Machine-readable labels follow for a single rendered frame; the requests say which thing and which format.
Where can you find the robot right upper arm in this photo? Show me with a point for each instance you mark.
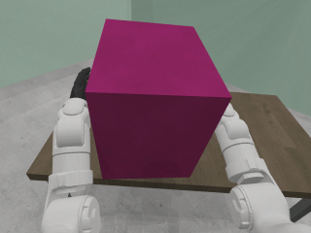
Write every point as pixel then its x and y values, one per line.
pixel 261 208

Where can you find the carton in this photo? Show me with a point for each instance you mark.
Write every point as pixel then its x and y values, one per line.
pixel 154 98

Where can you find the left robot forearm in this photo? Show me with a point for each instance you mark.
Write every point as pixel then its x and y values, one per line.
pixel 71 152

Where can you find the robot left upper arm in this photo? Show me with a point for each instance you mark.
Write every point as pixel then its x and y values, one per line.
pixel 77 214

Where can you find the robot left hand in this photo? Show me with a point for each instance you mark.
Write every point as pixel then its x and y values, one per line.
pixel 80 83

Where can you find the right robot forearm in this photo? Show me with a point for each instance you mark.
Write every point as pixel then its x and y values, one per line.
pixel 243 165

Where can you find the table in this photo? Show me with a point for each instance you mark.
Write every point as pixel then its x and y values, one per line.
pixel 279 140

